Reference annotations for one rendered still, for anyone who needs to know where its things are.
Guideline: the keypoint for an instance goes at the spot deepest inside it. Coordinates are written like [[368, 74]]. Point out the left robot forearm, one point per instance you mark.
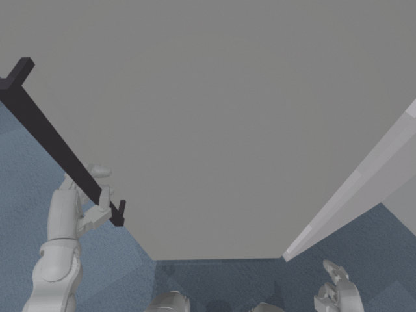
[[56, 277]]

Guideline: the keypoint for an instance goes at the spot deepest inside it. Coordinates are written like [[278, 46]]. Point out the fridge door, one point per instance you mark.
[[227, 124]]

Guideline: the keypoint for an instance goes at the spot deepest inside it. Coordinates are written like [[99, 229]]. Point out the robot left thigh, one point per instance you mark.
[[169, 302]]

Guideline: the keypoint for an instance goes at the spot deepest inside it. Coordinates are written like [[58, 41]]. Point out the handle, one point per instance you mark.
[[20, 104]]

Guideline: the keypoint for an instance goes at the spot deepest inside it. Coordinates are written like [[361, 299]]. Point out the right robot hand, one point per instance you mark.
[[344, 297]]

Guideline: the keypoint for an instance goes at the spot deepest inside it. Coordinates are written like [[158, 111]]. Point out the left robot hand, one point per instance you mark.
[[66, 207]]

